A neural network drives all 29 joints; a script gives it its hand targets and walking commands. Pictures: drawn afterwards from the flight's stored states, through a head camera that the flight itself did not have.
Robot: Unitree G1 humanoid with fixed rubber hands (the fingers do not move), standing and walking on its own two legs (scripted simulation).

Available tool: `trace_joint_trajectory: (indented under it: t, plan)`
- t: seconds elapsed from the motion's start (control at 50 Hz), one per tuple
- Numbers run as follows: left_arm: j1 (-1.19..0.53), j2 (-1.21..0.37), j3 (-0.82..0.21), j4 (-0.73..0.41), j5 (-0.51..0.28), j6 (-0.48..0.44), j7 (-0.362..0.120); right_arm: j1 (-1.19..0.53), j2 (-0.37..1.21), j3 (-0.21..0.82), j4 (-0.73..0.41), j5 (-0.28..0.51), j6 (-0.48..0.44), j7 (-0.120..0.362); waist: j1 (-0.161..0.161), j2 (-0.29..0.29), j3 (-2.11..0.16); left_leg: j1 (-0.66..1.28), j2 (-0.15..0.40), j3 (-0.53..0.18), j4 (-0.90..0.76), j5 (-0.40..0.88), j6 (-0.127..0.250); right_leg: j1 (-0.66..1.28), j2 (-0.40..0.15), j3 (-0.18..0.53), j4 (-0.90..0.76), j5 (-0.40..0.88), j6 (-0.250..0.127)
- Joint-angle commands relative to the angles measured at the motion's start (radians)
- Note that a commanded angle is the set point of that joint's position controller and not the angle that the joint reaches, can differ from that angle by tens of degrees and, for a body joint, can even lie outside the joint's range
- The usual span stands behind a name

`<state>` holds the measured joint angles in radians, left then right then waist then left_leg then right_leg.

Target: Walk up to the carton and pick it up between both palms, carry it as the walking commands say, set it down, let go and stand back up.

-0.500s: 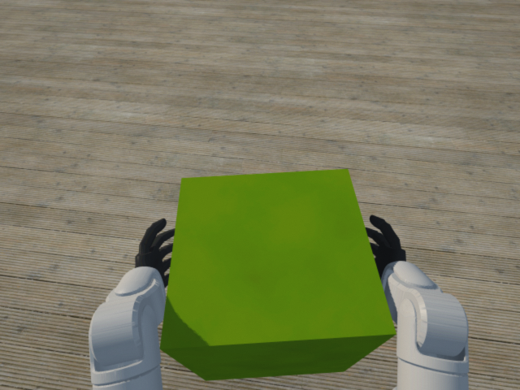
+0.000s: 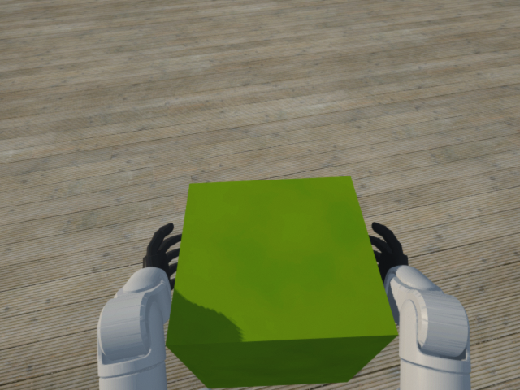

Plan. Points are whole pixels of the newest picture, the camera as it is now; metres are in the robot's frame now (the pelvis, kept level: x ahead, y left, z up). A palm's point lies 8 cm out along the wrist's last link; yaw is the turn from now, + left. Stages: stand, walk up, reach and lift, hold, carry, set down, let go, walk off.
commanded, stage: carry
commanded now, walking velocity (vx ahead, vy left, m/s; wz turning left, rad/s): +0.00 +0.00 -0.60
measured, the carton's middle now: (274, 290) +0.26 -0.01 +0.00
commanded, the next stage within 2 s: none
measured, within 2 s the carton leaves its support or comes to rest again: neither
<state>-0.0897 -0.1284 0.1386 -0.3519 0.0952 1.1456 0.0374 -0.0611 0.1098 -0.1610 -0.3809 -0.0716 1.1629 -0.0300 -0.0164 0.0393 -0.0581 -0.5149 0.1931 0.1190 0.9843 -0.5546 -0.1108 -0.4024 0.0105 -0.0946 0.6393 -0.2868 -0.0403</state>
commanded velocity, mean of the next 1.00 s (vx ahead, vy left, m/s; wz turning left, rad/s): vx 0.00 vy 0.00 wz -0.60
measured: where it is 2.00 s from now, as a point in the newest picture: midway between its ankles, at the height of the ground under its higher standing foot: outside the picture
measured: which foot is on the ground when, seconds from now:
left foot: up 0.00-0.22, down 0.24-0.60, up 0.62-0.92, down 0.94-1.00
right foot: down 0.00-0.26, up 0.28-0.58, down 0.60-0.96, up 0.98-1.00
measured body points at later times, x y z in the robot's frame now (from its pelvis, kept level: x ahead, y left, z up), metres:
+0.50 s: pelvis -0.06 +0.00 +0.02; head -0.06 +0.02 +0.47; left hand +0.24 +0.08 +0.10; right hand +0.14 -0.23 +0.11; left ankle -0.02 +0.10 -0.72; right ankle -0.10 -0.14 -0.67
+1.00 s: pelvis -0.13 -0.02 +0.01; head -0.13 +0.00 +0.46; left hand +0.18 -0.02 +0.08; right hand +0.01 -0.29 +0.09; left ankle -0.07 +0.06 -0.72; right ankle -0.13 -0.13 -0.70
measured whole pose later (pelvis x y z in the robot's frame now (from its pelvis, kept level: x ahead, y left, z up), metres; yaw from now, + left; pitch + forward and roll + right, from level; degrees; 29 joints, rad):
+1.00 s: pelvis -0.13 -0.02 +0.01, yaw -34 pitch +4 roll +0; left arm -0.07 -0.12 0.16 -0.41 0.09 1.15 0.03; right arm -0.07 0.13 -0.13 -0.38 -0.07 1.14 -0.03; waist 0.02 -0.04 -0.10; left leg -0.35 0.04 0.14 0.58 -0.29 0.02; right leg -0.52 0.05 0.00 0.73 -0.34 -0.01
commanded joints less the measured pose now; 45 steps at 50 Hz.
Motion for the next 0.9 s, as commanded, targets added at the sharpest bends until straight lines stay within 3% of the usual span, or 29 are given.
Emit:
trace_joint_trajectory:
  t: [0.0,0.04,0.12,0.18,0.2,0.22,0.24,0.26,0.28,0.3,0.32,0.36,0.38,0.46,0.52,0.54,0.56,0.58,0.6,0.62,0.64,0.66,0.7,0.74,0.8,0.88]
  plan:
    - [-0.381,-0.806,-0.716,-0.103,-0.345,0.011,-0.227,-0.535,0.844,0.814,-0.124,0.385,-0.017,0.233,0.029,-0.188,-0.246,-0.088,-0.036,-0.055,0.12,0.037,0.009,0.219,-0.26,0.284,-0.19,0.469,-0.108]
    - [-0.363,-0.794,-0.715,-0.11,-0.349,0.007,-0.226,-0.495,0.827,0.808,-0.128,0.379,-0.02,0.222,0.031,-0.199,-0.255,-0.071,-0.068,-0.044,0.074,0.065,0.019,0.211,-0.241,0.308,-0.212,0.393,-0.115]
    - [-0.329,-0.766,-0.717,-0.103,-0.34,0.015,-0.228,-0.425,0.796,0.778,-0.089,0.351,-0.012,0.213,0.036,-0.191,-0.272,0.017,-0.126,-0.043,-0.095,0.076,0.039,0.199,-0.241,0.375,-0.24,0.366,-0.119]
    - [-0.354,-0.758,-0.727,-0.101,-0.345,0.022,-0.232,-0.403,0.79,0.756,-0.06,0.334,-0.005,0.213,0.031,-0.204,-0.257,0.15,-0.173,-0.018,-0.321,0.114,0.056,0.127,-0.212,0.394,-0.26,0.269,-0.098]
    - [-0.364,-0.757,-0.734,-0.099,-0.349,0.025,-0.233,-0.39,0.793,0.748,-0.047,0.329,-0.002,0.212,0.02,-0.196,-0.252,0.246,-0.173,-0.004,-0.477,0.181,0.064,0.072,-0.183,0.369,-0.242,0.23,-0.071]
    - [-0.368,-0.756,-0.737,-0.092,-0.35,0.026,-0.234,-0.376,0.792,0.737,-0.035,0.322,-0.002,0.212,0.015,-0.153,-0.253,0.387,-0.12,-0.044,-0.585,0.217,0.073,-0.034,-0.146,0.331,-0.2,0.169,-0.032]
    - [-0.369,-0.76,-0.741,-0.085,-0.353,0.029,-0.235,-0.356,0.786,0.73,-0.025,0.312,-0.004,0.212,0.008,0.045,-0.242,0.511,0.075,-0.244,-0.697,0.159,0.122,-0.209,-0.058,0.215,-0.04,0.008,0.038]
    - [-0.412,-0.751,-0.756,-0.112,-0.368,0.035,-0.238,-0.344,0.795,0.727,-0.003,0.309,-0.008,0.213,0.004,0.299,-0.192,0.406,0.343,-0.476,-0.757,0.256,0.237,-0.332,0.044,0.045,0.237,-0.246,0.068]
    - [-0.432,-0.754,-0.76,-0.121,-0.382,0.031,-0.241,-0.372,0.81,0.743,-0.039,0.321,-0.008,0.21,0.01,0.161,-0.139,0.327,0.348,-0.404,-0.72,0.425,0.276,-0.297,-0.04,0.086,0.409,-0.243,0.067]
    - [-0.424,-0.771,-0.754,-0.116,-0.385,0.029,-0.242,-0.396,0.818,0.749,-0.061,0.326,-0.005,0.211,0.007,0.061,-0.137,0.264,0.279,-0.29,-0.696,0.466,0.256,-0.232,-0.049,0.1,0.48,-0.179,0.067]
    - [-0.439,-0.787,-0.771,-0.12,-0.393,0.028,-0.241,-0.425,0.802,0.747,-0.086,0.324,-0.009,0.213,0.011,0.037,-0.128,0.22,0.226,-0.194,-0.689,0.438,0.22,-0.202,-0.053,0.088,0.544,-0.122,0.077]
    - [-0.43,-0.779,-0.786,-0.12,-0.39,0.031,-0.23,-0.408,0.775,0.732,-0.078,0.315,-0.005,0.216,0.02,0.115,-0.133,0.264,0.151,-0.07,-0.647,0.477,0.182,-0.217,-0.048,0.05,0.52,-0.092,0.097]
    - [-0.425,-0.765,-0.789,-0.122,-0.391,0.035,-0.225,-0.394,0.759,0.729,-0.077,0.314,-0.001,0.216,0.018,0.148,-0.137,0.299,0.139,-0.045,-0.624,0.532,0.181,-0.218,-0.039,0.023,0.467,-0.102,0.101]
    - [-0.394,-0.733,-0.775,-0.098,-0.385,0.051,-0.213,-0.378,0.725,0.725,-0.076,0.32,0.016,0.213,0.006,0.185,-0.17,0.353,0.186,-0.017,-0.548,0.729,0.208,-0.13,-0.026,-0.048,0.239,-0.185,0.093]
    - [-0.369,-0.727,-0.746,-0.066,-0.375,0.056,-0.219,-0.379,0.731,0.726,-0.074,0.312,0.02,0.214,0.0,0.242,-0.203,0.383,0.211,0.008,-0.472,0.792,0.175,-0.044,0.004,-0.09,0.032,-0.157,0.072]
    - [-0.358,-0.732,-0.74,-0.055,-0.373,0.055,-0.221,-0.387,0.735,0.725,-0.071,0.31,0.021,0.215,0.01,0.225,-0.212,0.367,0.201,0.036,-0.42,0.77,0.138,0.024,0.014,-0.102,-0.108,-0.059,0.062]
    - [-0.354,-0.738,-0.736,-0.045,-0.369,0.053,-0.222,-0.385,0.742,0.724,-0.064,0.31,0.02,0.217,0.014,0.151,-0.224,0.311,0.176,0.072,-0.327,0.701,0.088,0.13,0.004,-0.069,-0.23,0.034,0.057]
    - [-0.347,-0.746,-0.734,-0.031,-0.365,0.051,-0.226,-0.396,0.74,0.728,-0.055,0.31,0.019,0.219,0.022,0.038,-0.22,0.167,0.164,0.079,-0.213,0.538,0.03,0.257,-0.085,0.045,-0.285,0.142,0.041]
    - [-0.319,-0.734,-0.718,-0.008,-0.347,0.047,-0.229,-0.405,0.743,0.735,-0.045,0.299,0.022,0.222,0.023,-0.239,-0.221,-0.093,0.061,0.088,-0.06,0.032,-0.033,0.378,-0.341,0.384,-0.284,0.53,-0.048]
    - [-0.328,-0.746,-0.71,-0.04,-0.341,0.032,-0.23,-0.456,0.778,0.764,-0.08,0.325,0.013,0.227,0.028,-0.337,-0.237,-0.153,-0.012,0.004,0.042,-0.154,-0.039,0.346,-0.415,0.467,-0.202,0.822,-0.153]
    - [-0.35,-0.77,-0.72,-0.068,-0.348,0.032,-0.23,-0.468,0.814,0.778,-0.065,0.347,0.007,0.232,0.03,-0.241,-0.259,-0.139,-0.007,-0.053,0.098,-0.116,-0.031,0.351,-0.347,0.367,-0.161,0.788,-0.153]
    - [-0.369,-0.787,-0.722,-0.084,-0.345,0.025,-0.229,-0.513,0.823,0.793,-0.095,0.368,-0.003,0.237,0.03,-0.194,-0.246,-0.126,-0.019,-0.051,0.112,-0.071,-0.018,0.309,-0.309,0.314,-0.168,0.667,-0.136]
    - [-0.381,-0.8,-0.716,-0.103,-0.34,0.013,-0.227,-0.548,0.85,0.81,-0.134,0.388,-0.014,0.235,0.03,-0.191,-0.252,-0.095,-0.036,-0.053,0.124,0.035,0.003,0.244,-0.257,0.278,-0.193,0.484,-0.113]
    - [-0.36,-0.788,-0.714,-0.109,-0.343,0.008,-0.226,-0.508,0.832,0.804,-0.136,0.381,-0.018,0.224,0.033,-0.197,-0.258,-0.078,-0.066,-0.046,0.078,0.065,0.015,0.231,-0.239,0.302,-0.217,0.395,-0.119]
    - [-0.329,-0.767,-0.72,-0.109,-0.338,0.015,-0.225,-0.443,0.805,0.781,-0.107,0.359,-0.013,0.215,0.037,-0.183,-0.268,-0.018,-0.109,-0.049,-0.052,0.081,0.035,0.224,-0.245,0.361,-0.238,0.377,-0.126]
    - [-0.351,-0.754,-0.737,-0.106,-0.347,0.027,-0.23,-0.404,0.793,0.752,-0.067,0.333,-0.002,0.214,0.029,-0.198,-0.256,0.156,-0.176,-0.017,-0.34,0.131,0.056,0.136,-0.207,0.388,-0.252,0.28,-0.099]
